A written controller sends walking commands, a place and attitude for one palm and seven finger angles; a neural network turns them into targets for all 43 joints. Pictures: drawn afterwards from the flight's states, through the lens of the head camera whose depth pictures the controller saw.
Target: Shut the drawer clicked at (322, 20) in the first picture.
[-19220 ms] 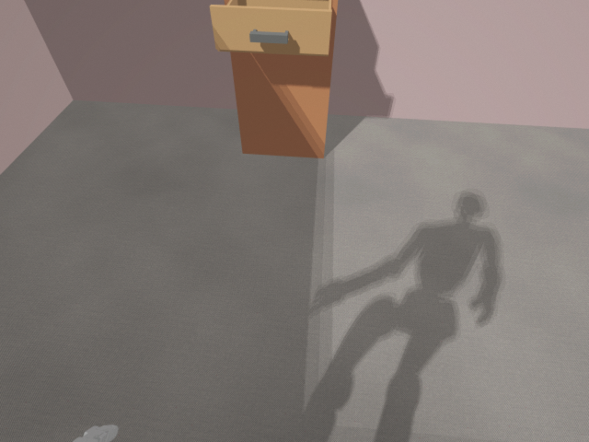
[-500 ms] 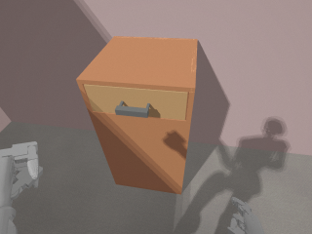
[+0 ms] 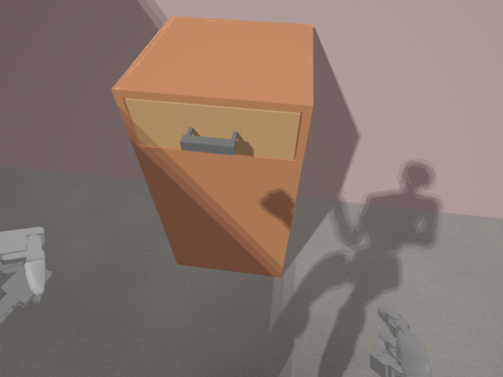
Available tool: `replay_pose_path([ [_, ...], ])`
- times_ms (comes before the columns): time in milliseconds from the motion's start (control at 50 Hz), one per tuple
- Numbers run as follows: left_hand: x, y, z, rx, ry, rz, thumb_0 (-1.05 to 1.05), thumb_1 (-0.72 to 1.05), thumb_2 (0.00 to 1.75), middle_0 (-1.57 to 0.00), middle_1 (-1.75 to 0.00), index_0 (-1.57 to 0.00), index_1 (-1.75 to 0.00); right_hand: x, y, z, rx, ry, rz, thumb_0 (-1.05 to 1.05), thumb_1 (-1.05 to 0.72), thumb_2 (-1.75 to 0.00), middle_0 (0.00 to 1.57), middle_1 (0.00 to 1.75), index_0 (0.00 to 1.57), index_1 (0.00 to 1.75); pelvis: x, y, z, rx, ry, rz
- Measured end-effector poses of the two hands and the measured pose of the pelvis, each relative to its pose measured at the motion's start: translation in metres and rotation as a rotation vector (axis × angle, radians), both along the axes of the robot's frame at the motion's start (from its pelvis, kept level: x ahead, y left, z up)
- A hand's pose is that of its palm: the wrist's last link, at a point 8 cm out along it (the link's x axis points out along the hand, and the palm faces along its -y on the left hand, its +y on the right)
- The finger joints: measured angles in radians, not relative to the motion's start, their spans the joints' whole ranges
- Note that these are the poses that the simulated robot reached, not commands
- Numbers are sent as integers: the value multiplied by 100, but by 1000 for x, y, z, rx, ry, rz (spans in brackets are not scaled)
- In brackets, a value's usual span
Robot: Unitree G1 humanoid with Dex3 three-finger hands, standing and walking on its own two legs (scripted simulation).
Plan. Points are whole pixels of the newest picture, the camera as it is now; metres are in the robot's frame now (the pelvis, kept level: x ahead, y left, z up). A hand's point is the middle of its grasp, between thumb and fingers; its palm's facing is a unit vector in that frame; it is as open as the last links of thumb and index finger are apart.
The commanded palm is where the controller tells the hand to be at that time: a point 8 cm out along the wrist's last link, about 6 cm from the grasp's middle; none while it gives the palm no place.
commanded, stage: step back with the hand held close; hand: left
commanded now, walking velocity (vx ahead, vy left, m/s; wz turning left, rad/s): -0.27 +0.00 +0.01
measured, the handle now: (210, 138) +0.62 +0.14 +0.00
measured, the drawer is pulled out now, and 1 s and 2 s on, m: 0.00 0.00 0.00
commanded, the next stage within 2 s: stop stepping back and stand still in 0.84 s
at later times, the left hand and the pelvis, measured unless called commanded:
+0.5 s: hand (28, 328) +0.14 +0.23 +0.17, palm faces +0.36 -0.80 -0.49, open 3.2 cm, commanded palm +0.06 +0.28 +0.18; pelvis -0.06 -0.01 -0.01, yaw +2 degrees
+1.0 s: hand out of the picture +0.05 +0.19 +0.18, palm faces +0.22 -0.86 -0.46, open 3.2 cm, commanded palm -0.01 +0.26 +0.18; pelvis -0.15 -0.02 +0.00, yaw -2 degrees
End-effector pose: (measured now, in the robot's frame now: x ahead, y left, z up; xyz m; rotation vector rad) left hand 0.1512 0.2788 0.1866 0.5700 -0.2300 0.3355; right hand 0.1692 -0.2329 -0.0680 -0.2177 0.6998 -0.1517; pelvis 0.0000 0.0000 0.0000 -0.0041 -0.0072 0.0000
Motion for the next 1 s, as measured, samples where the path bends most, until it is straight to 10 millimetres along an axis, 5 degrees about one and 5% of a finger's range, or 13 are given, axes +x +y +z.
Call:
replay_pose_path([
  [280, -27, 3, -1, 26, -43, -21, 1, 89, 90, -141, -160, -140, -160, -44, -4, -2, -46, 40, -3, 1, -90, -90, 21, 30, 20, 30, -27, 1, -3, -22, 14, 44],
  [520, -56, -11, -1, 18, -64, -60, 1, 89, 90, -141, -160, -140, -160, -55, -11, -8, -39, 43, 14, 1, -90, -90, 21, 30, 20, 30, -58, -6, -8, -24, 26, 46],
  [740, -94, 13, 12, 34, -102, -13, 1, 89, 90, -141, -160, -141, -160, -91, 5, 7, -49, 26, 22, 1, -90, -90, 21, 30, 20, 30, -85, -1, 3, -73, 54, 46],
  [880, -108, -21, 5, -13, -92, -106, 1, 90, 90, -141, -160, -140, -160, -114, 6, -1, -12, 10, 76, 1, -90, -90, 21, 30, 20, 31, -122, -16, 0, -41, 77, -34],
  [1000, -130, -42, 11, 3, -90, -230, 1, 89, 90, -141, -160, -140, -160, -158, -16, 2, -10, 3, -26, 1, -90, -90, 21, 30, 21, 31, -149, -20, -2, -55, 29, -33],
])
